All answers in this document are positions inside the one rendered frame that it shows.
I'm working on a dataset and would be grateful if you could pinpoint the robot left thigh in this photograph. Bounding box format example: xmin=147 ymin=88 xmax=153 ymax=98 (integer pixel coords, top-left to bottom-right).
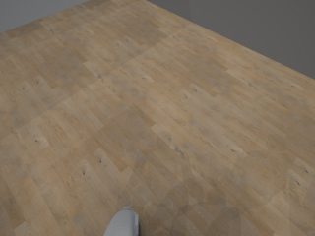
xmin=103 ymin=210 xmax=139 ymax=236

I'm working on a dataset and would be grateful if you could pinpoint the left robot shin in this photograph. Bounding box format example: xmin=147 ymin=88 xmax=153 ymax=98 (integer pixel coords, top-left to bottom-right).
xmin=122 ymin=206 xmax=133 ymax=211

